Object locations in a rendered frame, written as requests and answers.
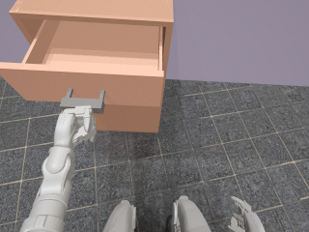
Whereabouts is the left robot hand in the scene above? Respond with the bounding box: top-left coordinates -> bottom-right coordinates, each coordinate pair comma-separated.
53,105 -> 97,151

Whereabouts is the left robot forearm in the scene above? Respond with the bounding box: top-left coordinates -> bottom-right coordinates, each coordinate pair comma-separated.
19,145 -> 75,232

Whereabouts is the drawer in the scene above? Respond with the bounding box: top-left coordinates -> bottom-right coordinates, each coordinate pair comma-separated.
0,19 -> 164,107

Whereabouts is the robot left thigh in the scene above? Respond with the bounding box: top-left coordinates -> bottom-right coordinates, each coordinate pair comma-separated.
102,203 -> 136,232

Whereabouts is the right robot hand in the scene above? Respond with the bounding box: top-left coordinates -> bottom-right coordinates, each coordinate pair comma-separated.
228,196 -> 266,232

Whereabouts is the handle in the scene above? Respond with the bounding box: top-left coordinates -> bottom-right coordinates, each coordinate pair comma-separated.
60,88 -> 105,114

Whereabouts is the robot right thigh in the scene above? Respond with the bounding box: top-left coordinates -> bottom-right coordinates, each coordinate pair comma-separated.
172,199 -> 211,232

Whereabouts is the cabinet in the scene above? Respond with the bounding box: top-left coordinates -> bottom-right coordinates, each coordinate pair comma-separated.
9,0 -> 174,133

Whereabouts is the robot thigh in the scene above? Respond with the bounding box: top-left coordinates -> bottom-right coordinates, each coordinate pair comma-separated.
172,199 -> 211,232
102,203 -> 136,232

